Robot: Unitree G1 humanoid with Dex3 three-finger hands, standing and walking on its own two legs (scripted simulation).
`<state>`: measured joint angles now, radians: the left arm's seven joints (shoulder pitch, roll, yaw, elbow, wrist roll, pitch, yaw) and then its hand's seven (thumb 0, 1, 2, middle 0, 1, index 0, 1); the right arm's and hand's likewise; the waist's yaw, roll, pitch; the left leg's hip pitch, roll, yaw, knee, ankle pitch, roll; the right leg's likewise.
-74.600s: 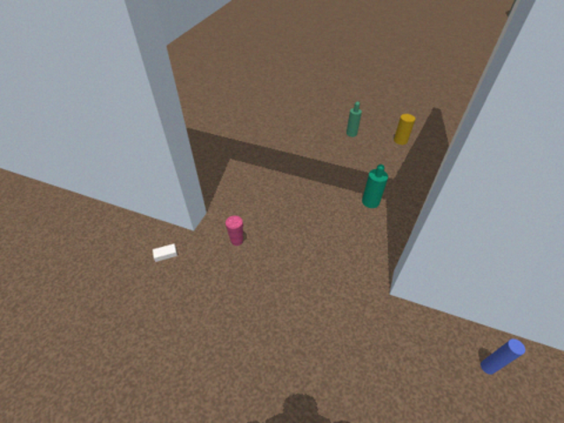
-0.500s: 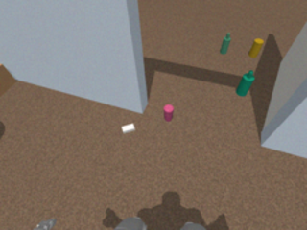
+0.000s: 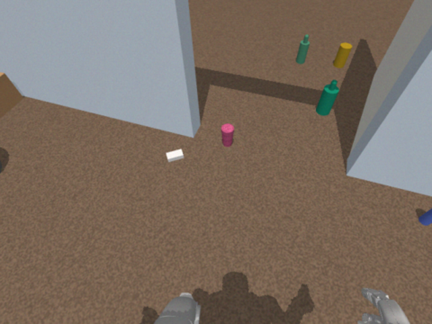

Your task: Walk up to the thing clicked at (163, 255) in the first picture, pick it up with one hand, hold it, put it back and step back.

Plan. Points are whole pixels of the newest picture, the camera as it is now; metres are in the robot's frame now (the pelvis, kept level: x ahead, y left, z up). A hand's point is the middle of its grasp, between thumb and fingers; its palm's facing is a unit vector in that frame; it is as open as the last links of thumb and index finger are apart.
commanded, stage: step back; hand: left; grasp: from above
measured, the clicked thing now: (174, 155) +1.03 +0.30 -0.74
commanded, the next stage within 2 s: stand in 1.12 s
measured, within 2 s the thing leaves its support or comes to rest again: neither
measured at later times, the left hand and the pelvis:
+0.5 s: hand out of the picture -0.02 +0.28 -0.13, palm faces +0.09 -0.92 -0.39, open 7.4 cm; pelvis -0.05 +0.00 +0.01, yaw +4 degrees
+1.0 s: hand out of the picture +0.05 +0.30 -0.13, palm faces +0.08 -0.93 -0.35, open 7.4 cm; pelvis -0.02 +0.03 +0.02, yaw +4 degrees
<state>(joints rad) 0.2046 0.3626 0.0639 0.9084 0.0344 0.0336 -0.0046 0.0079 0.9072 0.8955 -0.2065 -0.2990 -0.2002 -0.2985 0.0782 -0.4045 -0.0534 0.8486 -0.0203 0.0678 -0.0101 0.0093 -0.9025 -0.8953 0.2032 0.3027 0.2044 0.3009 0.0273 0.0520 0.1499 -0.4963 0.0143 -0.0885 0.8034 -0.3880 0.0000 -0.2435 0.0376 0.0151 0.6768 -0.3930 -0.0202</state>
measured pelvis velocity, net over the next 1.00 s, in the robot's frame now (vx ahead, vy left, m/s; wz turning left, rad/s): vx -0.02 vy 0.03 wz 0.07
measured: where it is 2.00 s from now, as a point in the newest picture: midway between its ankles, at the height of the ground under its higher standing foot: outside the picture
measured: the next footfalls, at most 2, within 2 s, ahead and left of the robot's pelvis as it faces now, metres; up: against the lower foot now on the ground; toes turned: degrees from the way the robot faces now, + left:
left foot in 0.24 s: +0.03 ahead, +0.15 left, +0.00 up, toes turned +6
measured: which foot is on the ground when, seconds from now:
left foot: up 0.00-0.22, down 0.24-1.00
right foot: down 0.00-1.00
